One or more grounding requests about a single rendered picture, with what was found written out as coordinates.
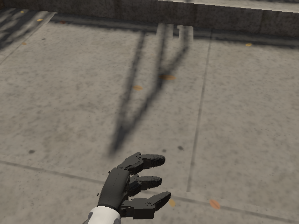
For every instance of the robot left hand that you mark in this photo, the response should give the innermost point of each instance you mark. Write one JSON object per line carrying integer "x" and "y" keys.
{"x": 119, "y": 186}

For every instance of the left robot forearm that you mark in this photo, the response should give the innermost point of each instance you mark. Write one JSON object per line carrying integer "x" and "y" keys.
{"x": 103, "y": 215}

